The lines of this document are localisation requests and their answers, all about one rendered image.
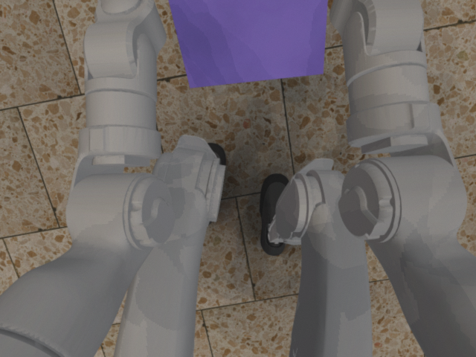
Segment right robot forearm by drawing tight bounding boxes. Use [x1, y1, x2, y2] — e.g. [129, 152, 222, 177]
[329, 0, 467, 207]

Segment carton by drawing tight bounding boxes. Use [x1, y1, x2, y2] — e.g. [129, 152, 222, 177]
[168, 0, 328, 89]

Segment right robot foot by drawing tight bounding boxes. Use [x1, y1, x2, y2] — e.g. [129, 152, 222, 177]
[260, 173, 289, 256]

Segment right robot upper arm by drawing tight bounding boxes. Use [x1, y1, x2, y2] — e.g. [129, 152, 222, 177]
[338, 155, 476, 357]

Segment robot foot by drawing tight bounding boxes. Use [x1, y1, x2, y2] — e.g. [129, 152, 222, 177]
[260, 173, 289, 256]
[208, 143, 226, 224]

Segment left robot forearm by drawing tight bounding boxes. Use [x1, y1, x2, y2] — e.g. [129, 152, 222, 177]
[65, 0, 167, 224]

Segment left robot foot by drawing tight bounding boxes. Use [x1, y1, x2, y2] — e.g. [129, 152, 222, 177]
[208, 143, 226, 224]

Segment left robot upper arm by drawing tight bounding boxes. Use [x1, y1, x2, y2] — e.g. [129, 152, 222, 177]
[0, 173, 176, 357]

